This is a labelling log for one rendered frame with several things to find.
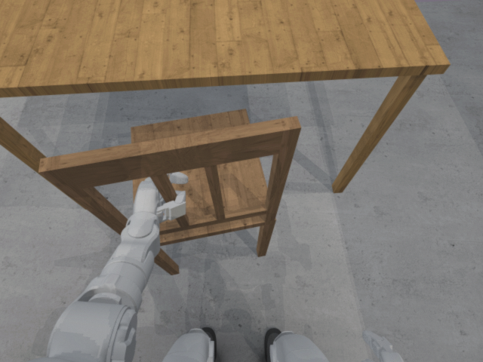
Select robot right shin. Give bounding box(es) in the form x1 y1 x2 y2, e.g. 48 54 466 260
274 331 294 342

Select table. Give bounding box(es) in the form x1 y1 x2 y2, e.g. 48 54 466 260
0 0 450 210

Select chair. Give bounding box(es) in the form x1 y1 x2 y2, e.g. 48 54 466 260
38 109 301 275

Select robot right hand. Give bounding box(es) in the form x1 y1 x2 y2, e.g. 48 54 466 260
361 330 404 362

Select left robot forearm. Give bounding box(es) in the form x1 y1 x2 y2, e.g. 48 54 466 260
47 212 160 357

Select robot left hand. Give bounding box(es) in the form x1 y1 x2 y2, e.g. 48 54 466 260
133 172 189 223

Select left robot foot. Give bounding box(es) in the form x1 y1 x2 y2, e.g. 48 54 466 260
202 327 217 362

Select robot left upper arm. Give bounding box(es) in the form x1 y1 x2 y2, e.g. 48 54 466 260
27 301 137 362

